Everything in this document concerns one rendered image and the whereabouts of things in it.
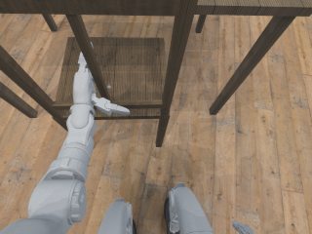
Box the chair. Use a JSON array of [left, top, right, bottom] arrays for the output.
[[0, 0, 198, 147]]

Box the left robot hand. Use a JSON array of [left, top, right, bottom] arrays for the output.
[[72, 42, 131, 116]]

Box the right robot hand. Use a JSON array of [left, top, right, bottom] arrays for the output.
[[232, 220, 254, 234]]

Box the robot left thigh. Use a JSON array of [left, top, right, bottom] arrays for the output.
[[97, 201, 133, 234]]

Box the table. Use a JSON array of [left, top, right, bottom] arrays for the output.
[[0, 0, 312, 118]]

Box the left robot upper arm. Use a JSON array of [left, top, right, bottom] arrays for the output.
[[0, 179, 87, 234]]

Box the right robot foot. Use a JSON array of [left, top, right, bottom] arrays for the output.
[[164, 197, 179, 234]]

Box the left robot forearm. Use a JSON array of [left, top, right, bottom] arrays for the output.
[[27, 103, 97, 217]]

